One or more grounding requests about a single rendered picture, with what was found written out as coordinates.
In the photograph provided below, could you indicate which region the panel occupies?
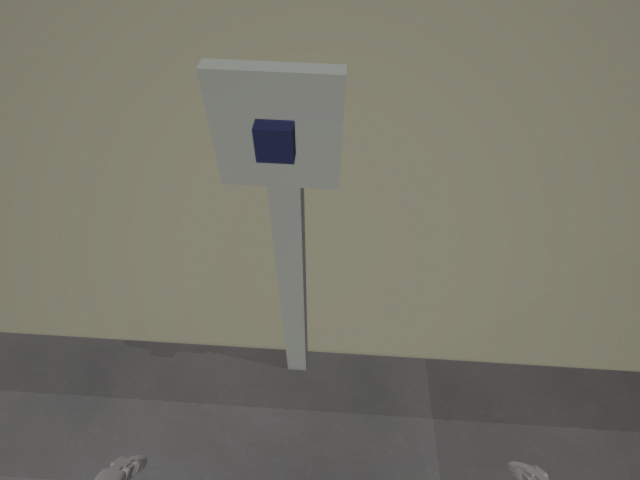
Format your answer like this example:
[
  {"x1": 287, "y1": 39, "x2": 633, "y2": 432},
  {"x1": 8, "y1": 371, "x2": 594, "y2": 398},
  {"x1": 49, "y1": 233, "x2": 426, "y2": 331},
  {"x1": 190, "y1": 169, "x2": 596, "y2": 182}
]
[{"x1": 196, "y1": 58, "x2": 347, "y2": 370}]

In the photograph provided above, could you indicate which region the button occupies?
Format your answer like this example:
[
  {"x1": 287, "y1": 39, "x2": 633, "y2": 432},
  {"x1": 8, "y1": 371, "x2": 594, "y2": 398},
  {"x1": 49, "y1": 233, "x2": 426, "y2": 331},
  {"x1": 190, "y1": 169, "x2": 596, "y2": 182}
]
[{"x1": 252, "y1": 119, "x2": 296, "y2": 164}]

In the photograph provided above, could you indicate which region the left robot hand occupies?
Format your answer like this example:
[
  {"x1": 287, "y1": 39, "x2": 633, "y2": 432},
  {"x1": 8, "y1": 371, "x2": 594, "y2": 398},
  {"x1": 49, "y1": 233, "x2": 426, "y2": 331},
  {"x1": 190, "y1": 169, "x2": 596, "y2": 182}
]
[{"x1": 94, "y1": 455, "x2": 147, "y2": 480}]

